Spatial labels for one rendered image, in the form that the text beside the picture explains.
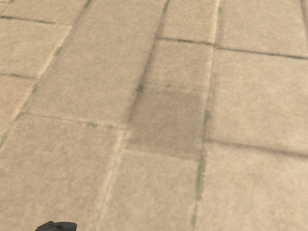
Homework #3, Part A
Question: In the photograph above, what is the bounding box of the left robot hand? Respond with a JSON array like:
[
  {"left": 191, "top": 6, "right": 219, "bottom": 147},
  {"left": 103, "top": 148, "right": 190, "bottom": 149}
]
[{"left": 35, "top": 220, "right": 77, "bottom": 231}]

